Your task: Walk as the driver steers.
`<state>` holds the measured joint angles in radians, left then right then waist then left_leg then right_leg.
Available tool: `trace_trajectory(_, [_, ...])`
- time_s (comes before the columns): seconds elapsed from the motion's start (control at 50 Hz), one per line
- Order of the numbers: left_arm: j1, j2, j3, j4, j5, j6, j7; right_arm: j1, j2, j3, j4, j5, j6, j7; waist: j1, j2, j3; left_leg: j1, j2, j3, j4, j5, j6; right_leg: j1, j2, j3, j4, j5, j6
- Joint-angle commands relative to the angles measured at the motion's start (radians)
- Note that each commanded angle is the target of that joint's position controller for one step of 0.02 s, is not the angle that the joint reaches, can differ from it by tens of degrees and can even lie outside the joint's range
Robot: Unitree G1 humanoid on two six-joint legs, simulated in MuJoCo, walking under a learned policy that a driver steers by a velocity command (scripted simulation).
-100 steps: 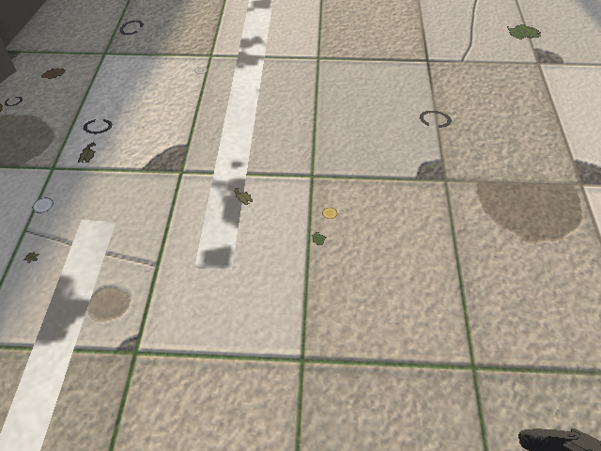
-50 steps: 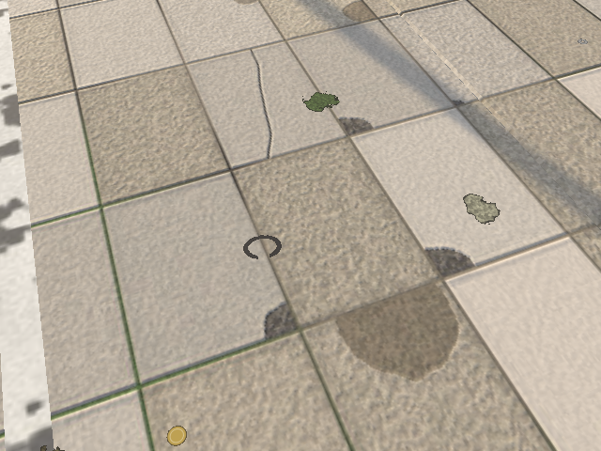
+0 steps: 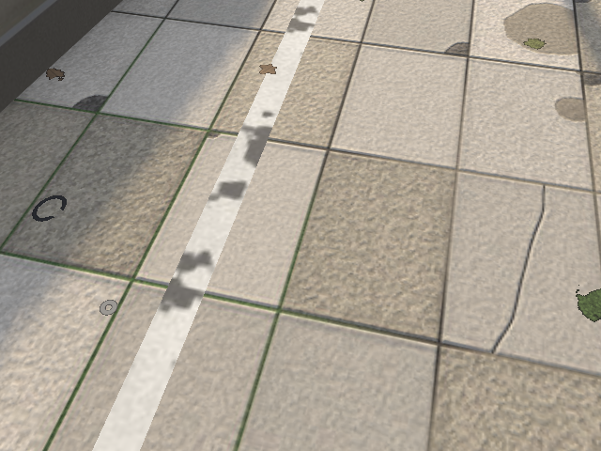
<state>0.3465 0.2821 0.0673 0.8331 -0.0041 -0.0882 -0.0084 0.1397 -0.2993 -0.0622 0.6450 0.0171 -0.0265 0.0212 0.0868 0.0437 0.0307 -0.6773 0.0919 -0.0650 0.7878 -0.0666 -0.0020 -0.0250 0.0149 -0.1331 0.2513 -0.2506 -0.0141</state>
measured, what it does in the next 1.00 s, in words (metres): walks ahead: left foot, then right foot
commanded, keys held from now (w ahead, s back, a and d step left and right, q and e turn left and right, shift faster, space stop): w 1.00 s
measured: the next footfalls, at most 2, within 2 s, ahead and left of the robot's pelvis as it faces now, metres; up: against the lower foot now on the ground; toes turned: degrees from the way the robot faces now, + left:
left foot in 0.14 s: +0.25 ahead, +0.15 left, +0.00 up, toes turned +4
right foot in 0.66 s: +0.56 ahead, -0.09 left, +0.00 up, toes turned +1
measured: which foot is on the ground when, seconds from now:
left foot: up 0.00-0.12, down 0.14-0.66, up 0.68-1.00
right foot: down 0.00-0.16, up 0.18-0.64, down 0.66-1.00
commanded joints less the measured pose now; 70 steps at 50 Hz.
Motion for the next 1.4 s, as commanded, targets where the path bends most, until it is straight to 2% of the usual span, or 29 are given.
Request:
trace_trajectory(0.02, [-0.023, 0.177, 0.038, -0.041, -0.018, -0.006, 0.001, -0.114, -0.015, 0.009, -0.094, 0.002, -0.025, 0.018, -0.006, -0.097, 0.036, 0.056, -0.020, 0.051, -0.136, 0.062, 0.015, -0.029, -0.259, 0.109, -0.103, 0.311, -0.162])
trace_trajectory(0.1, [0.001, 0.212, 0.045, 0.001, -0.034, 0.018, 0.005, -0.111, -0.060, -0.008, -0.111, -0.003, -0.029, 0.026, -0.055, -0.135, 0.012, 0.156, -0.070, 0.095, -0.238, -0.077, 0.075, 0.087, -0.299, 0.097, 0.016, 0.601, -0.132])
trace_trajectory(0.14, [-0.003, 0.195, 0.032, 0.009, -0.031, 0.026, 0.013, 0.139, -0.139, -0.053, -0.034, -0.009, -0.025, 0.013, -0.192, -0.123, -0.145, 0.557, -0.120, 0.127, -0.293, -0.006, 0.127, -0.020, -0.233, 0.018, 0.324, 0.775, -0.077])
trace_trajectory(0.16, [-0.001, 0.137, 0.006, -0.022, 0.006, 0.019, 0.015, 0.317, -0.226, -0.078, -0.004, -0.014, -0.016, -0.006, -0.253, 0.013, -0.288, 0.880, 0.081, -0.125, -0.246, 0.067, 0.192, -0.268, -0.179, -0.006, 0.657, 0.418, -0.034])
trace_trajectory(0.18, [0.109, 0.032, -0.030, -0.037, 0.007, -0.002, 0.001, 0.304, -0.284, -0.077, 0.001, -0.012, -0.018, -0.004, -0.158, 0.237, -0.420, 1.104, 0.296, -0.607, -0.380, -0.130, 0.355, -0.602, -0.006, 0.097, 0.960, -0.332, 0.012])
trace_trajectory(0.2, [0.019, 0.141, -0.002, -0.026, -0.023, -0.017, -0.006, 0.302, -0.186, -0.053, -0.005, -0.008, -0.023, 0.001, -0.212, 0.104, -0.386, 1.058, 0.278, -0.617, -0.444, -0.220, 0.326, -0.699, -0.048, 0.218, 1.050, -0.339, 0.002])
trace_trajectory(0.22, [-0.073, 0.164, 0.006, -0.063, -0.044, -0.026, -0.009, 0.245, -0.159, -0.041, -0.001, -0.009, -0.031, 0.002, -0.201, 0.089, -0.231, 0.933, 0.240, -0.462, -0.463, -0.157, 0.288, -0.762, -0.087, 0.197, 1.046, -0.253, -0.010])
trace_trajectory(0.24, [-0.103, 0.148, 0.003, -0.064, -0.034, -0.029, -0.002, 0.182, -0.134, -0.033, -0.001, -0.009, -0.035, 0.003, -0.166, 0.027, -0.155, 0.797, 0.196, -0.356, -0.482, -0.061, 0.265, -0.734, -0.127, 0.183, 0.992, -0.162, -0.009])
trace_trajectory(0.28, [-0.077, 0.132, 0.006, -0.052, -0.012, -0.014, -0.001, 0.105, -0.086, -0.020, -0.005, -0.024, -0.044, 0.006, -0.097, 0.044, -0.093, 0.610, 0.142, -0.236, -0.546, 0.056, 0.252, -0.623, -0.168, 0.193, 0.910, -0.065, 0.005])
trace_trajectory(0.38, [-0.134, 0.078, -0.006, -0.066, 0.003, 0.021, 0.004, 0.113, -0.110, -0.030, 0.041, -0.018, -0.068, -0.005, -0.074, 0.012, -0.024, 0.510, 0.125, -0.111, -0.649, 0.130, 0.270, -0.640, -0.174, 0.185, 0.720, 0.096, 0.051])
trace_trajectory(0.56, [-0.378, 0.074, -0.021, -0.137, -0.010, -0.001, -0.035, 0.234, -0.158, -0.043, 0.142, 0.003, -0.047, -0.023, -0.150, 0.014, 0.044, 0.639, 0.145, -0.028, -0.615, 0.060, 0.199, -0.597, -0.103, 0.163, 0.300, 0.311, 0.008])
trace_trajectory(0.62, [-0.329, 0.104, -0.010, -0.131, -0.007, -0.006, -0.042, 0.225, -0.172, -0.050, 0.161, 0.005, -0.031, -0.030, -0.109, 0.034, 0.011, 0.719, 0.165, -0.032, -0.521, 0.228, 0.168, -0.515, -0.073, 0.138, 0.262, 0.198, -0.034])
trace_trajectory(0.66, [-0.090, 0.173, 0.029, -0.060, -0.002, -0.007, -0.030, 0.215, -0.143, -0.036, 0.160, -0.004, -0.019, -0.036, 0.006, 0.013, -0.145, 0.651, 0.078, 0.039, -0.218, 0.431, 0.117, -0.164, -0.037, 0.102, 0.254, 0.204, -0.087])
trace_trajectory(0.68, [0.060, 0.262, 0.051, -0.037, 0.007, -0.002, -0.023, 0.277, -0.077, -0.009, 0.138, -0.032, -0.023, -0.038, 0.024, -0.146, -0.308, 0.410, -0.006, 0.089, 0.128, 0.123, 0.070, 0.164, -0.246, 0.354, 0.296, 0.237, -0.173])
trace_trajectory(0.7, [0.100, 0.288, 0.054, -0.017, 0.000, 0.002, -0.030, 0.378, 0.011, 0.015, 0.140, -0.017, -0.044, -0.028, -0.020, -0.382, -0.404, 0.069, -0.172, 0.025, 0.404, -0.504, 0.019, 0.400, -0.396, 0.824, 0.114, -0.058, -0.305])
trace_trajectory(0.72, [0.075, 0.194, 0.029, -0.028, -0.014, -0.001, -0.031, 0.284, -0.103, -0.009, 0.143, 0.007, -0.061, -0.022, 0.021, -0.249, -0.328, -0.043, -0.115, -0.073, 0.504, -0.511, 0.033, 0.353, -0.375, 0.836, 0.042, -0.226, -0.267])
trace_trajectory(0.74, [-0.004, 0.162, 0.018, -0.042, -0.010, -0.002, -0.027, 0.182, -0.138, -0.019, 0.110, 0.025, -0.070, -0.019, 0.012, -0.190, -0.192, -0.093, -0.063, -0.043, 0.495, -0.413, 0.049, 0.223, -0.349, 0.700, 0.026, -0.198, -0.227])
trace_trajectory(0.76, [-0.068, 0.146, 0.011, -0.054, 0.001, -0.003, -0.026, 0.130, -0.129, -0.017, 0.101, 0.016, -0.072, -0.025, -0.013, -0.112, -0.119, -0.064, -0.017, -0.018, 0.454, -0.325, 0.050, 0.089, -0.316, 0.600, 0.007, -0.092, -0.212])
trace_trajectory(0.8, [-0.129, 0.102, -0.001, -0.060, 0.020, -0.009, -0.025, 0.141, -0.104, -0.021, 0.105, -0.002, -0.061, -0.027, -0.072, -0.130, -0.073, 0.041, 0.036, -0.026, 0.365, -0.228, 0.043, -0.073, -0.261, 0.477, -0.039, 0.075, -0.204])
trace_trajectory(0.98, [-0.053, 0.149, 0.011, 0.002, -0.002, -0.009, 0.003, -0.034, -0.029, -0.001, 0.071, -0.013, -0.047, -0.020, -0.045, -0.100, 0.005, 0.026, 0.030, 0.029, -0.067, 0.120, -0.016, -0.109, -0.193, 0.223, -0.138, 0.286, -0.189])
trace_trajectory(1.1, [0.056, 0.163, 0.017, 0.062, -0.017, 0.021, 0.010, -0.203, -0.032, 0.005, 0.014, -0.001, -0.067, 0.010, 0.001, -0.098, 0.054, 0.039, -0.017, 0.036, -0.263, 0.120, 0.001, 0.017, -0.245, 0.250, -0.072, 0.292, -0.181])
trace_trajectory(1.16, [0.031, 0.188, 0.030, 0.063, -0.021, 0.035, 0.019, -0.138, -0.075, -0.009, 0.028, -0.003, -0.080, 0.015, -0.057, -0.125, 0.017, 0.163, -0.045, 0.037, -0.313, 0.023, 0.029, 0.057, -0.268, 0.294, 0.024, 0.402, -0.157])
trace_trajectory(1.2, [0.003, 0.153, 0.016, 0.049, -0.012, 0.038, 0.020, 0.117, -0.154, -0.049, 0.099, -0.014, -0.085, 0.000, -0.185, -0.106, -0.157, 0.567, -0.038, 0.043, -0.314, 0.037, 0.084, -0.060, -0.176, 0.239, 0.316, 0.520, -0.105])
trace_trajectory(1.22, [0.016, 0.077, -0.010, 0.018, 0.019, 0.036, 0.020, 0.288, -0.230, -0.068, 0.120, -0.027, -0.080, -0.012, -0.233, 0.044, -0.330, 0.868, 0.172, -0.179, -0.279, 0.038, 0.138, -0.266, -0.083, 0.182, 0.645, 0.187, -0.062])
trace_trajectory(1.24, [0.152, -0.006, -0.030, 0.010, -0.013, 0.016, 0.014, 0.293, -0.261, -0.071, 0.139, -0.028, -0.070, -0.005, -0.155, 0.321, -0.430, 1.093, 0.343, -0.607, -0.422, -0.194, 0.276, -0.601, 0.044, 0.199, 0.919, -0.349, -0.020])
trace_trajectory(1.26, [0.084, 0.119, -0.002, 0.026, -0.037, 0.007, 0.014, 0.255, -0.149, -0.044, 0.123, -0.019, -0.070, -0.005, -0.190, 0.171, -0.326, 1.005, 0.305, -0.577, -0.477, -0.330, 0.237, -0.690, -0.022, 0.279, 1.017, -0.325, -0.021])
trace_trajectory(1.28, [-0.003, 0.156, 0.013, 0.001, -0.047, 0.005, 0.014, 0.190, -0.105, -0.030, 0.118, -0.015, -0.073, -0.010, -0.186, 0.113, -0.192, 0.877, 0.274, -0.417, -0.497, -0.311, 0.196, -0.727, -0.063, 0.259, 1.018, -0.225, -0.028])
trace_trajectory(1.3, [-0.037, 0.139, 0.013, -0.002, -0.041, 0.008, 0.019, 0.126, -0.086, -0.023, 0.117, -0.019, -0.076, -0.009, -0.154, 0.047, -0.129, 0.753, 0.237, -0.317, -0.528, -0.215, 0.178, -0.687, -0.105, 0.244, 0.991, -0.142, -0.022])
trace_trajectory(1.4, [-0.042, 0.063, 0.021, -0.024, -0.027, 0.061, 0.019, 0.020, -0.062, -0.022, 0.142, -0.036, -0.096, -0.014, -0.068, 0.043, -0.009, 0.517, 0.177, -0.007, -0.622, 0.213, 0.183, -0.591, -0.152, 0.229, 0.873, -0.010, 0.014])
